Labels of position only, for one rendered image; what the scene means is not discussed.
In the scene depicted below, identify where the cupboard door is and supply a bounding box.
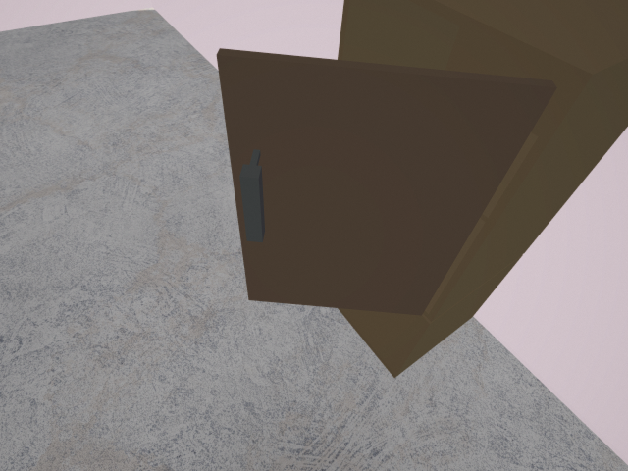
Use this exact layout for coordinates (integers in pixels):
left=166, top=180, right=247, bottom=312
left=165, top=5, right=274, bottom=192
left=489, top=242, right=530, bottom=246
left=217, top=48, right=557, bottom=316

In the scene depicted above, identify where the handle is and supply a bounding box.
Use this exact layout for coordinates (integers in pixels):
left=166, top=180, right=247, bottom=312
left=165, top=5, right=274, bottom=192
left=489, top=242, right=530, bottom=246
left=239, top=149, right=265, bottom=242

